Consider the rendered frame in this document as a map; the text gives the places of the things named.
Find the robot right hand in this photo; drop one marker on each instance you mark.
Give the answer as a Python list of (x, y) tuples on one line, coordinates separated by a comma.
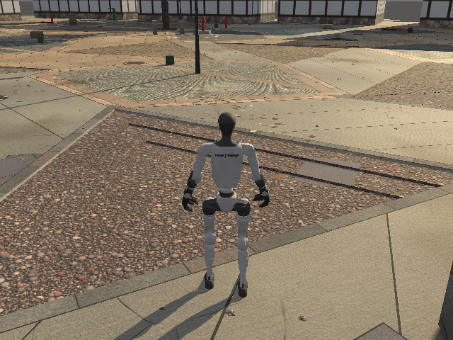
[(260, 197)]

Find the robot left thigh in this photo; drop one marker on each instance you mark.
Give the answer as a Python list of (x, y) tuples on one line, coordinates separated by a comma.
[(209, 208)]

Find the right robot forearm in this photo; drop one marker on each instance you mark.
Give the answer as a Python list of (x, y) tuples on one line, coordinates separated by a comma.
[(262, 185)]

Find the robot left hand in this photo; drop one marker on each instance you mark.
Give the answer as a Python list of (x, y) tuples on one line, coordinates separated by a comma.
[(191, 201)]

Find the robot right upper arm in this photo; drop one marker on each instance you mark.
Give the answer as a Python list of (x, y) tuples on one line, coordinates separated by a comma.
[(249, 150)]

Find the robot right shin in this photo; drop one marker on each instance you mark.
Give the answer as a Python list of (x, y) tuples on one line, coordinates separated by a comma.
[(243, 264)]

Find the robot left upper arm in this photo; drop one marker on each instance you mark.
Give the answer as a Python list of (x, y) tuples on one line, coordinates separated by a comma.
[(203, 151)]

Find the left robot forearm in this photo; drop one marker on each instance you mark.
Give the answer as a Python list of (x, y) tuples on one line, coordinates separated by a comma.
[(190, 187)]

